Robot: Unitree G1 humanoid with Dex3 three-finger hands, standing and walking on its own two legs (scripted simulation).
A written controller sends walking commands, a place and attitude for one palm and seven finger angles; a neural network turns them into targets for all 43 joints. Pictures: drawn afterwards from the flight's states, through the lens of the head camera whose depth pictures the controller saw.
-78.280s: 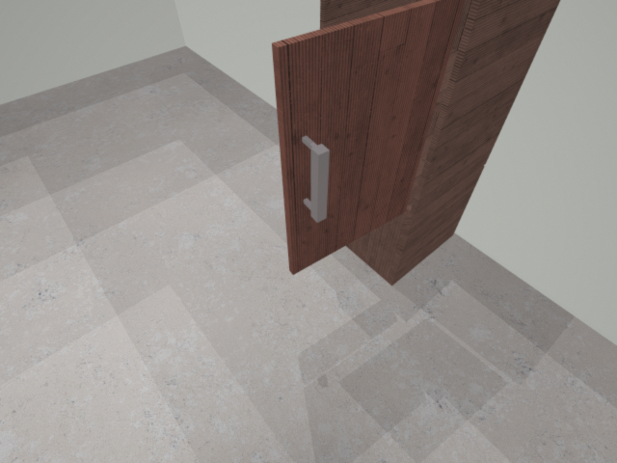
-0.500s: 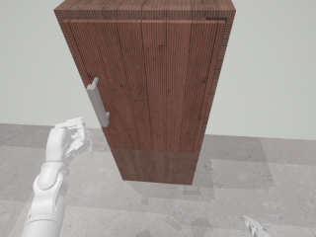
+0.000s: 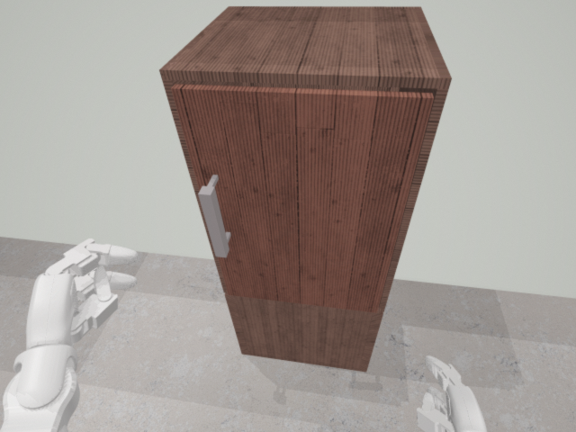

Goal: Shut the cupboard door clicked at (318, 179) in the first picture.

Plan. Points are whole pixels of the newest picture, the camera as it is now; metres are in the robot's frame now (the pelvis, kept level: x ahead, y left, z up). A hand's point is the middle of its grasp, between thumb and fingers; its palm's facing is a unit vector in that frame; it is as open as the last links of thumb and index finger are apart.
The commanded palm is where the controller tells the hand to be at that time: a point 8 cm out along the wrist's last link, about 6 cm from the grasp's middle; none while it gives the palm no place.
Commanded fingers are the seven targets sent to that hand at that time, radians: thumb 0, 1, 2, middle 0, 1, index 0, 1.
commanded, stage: draw the hand back to the body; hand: left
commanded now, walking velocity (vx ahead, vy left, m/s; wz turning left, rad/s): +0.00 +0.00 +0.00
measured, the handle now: (218, 217) +0.51 +0.21 -0.01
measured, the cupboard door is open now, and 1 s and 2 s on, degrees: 0 0 0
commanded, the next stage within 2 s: step back with the hand held close in 0.64 s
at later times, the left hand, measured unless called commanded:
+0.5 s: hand (65, 311) +0.19 +0.26 +0.16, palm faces +0.47 -0.79 -0.40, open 7.3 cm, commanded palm +0.14 +0.29 +0.18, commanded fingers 0.00 0.90 0.90 -0.20 -0.30 -0.20 -0.30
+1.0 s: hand (67, 309) +0.19 +0.26 +0.16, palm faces +0.41 -0.77 -0.49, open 7.4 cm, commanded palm +0.13 +0.30 +0.18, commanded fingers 0.00 0.90 0.90 -0.20 -0.30 -0.20 -0.30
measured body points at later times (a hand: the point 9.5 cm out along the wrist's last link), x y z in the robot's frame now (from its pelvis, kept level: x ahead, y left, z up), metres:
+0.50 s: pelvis +0.00 -0.01 +0.00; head -0.02 -0.04 +0.45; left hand +0.16 +0.30 +0.18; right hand +0.19 -0.22 -0.09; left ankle +0.01 +0.11 -0.74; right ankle -0.04 -0.12 -0.74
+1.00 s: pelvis +0.00 -0.01 +0.00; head -0.01 -0.04 +0.45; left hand +0.16 +0.29 +0.19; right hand +0.18 -0.25 -0.09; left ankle +0.01 +0.11 -0.74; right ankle -0.04 -0.12 -0.74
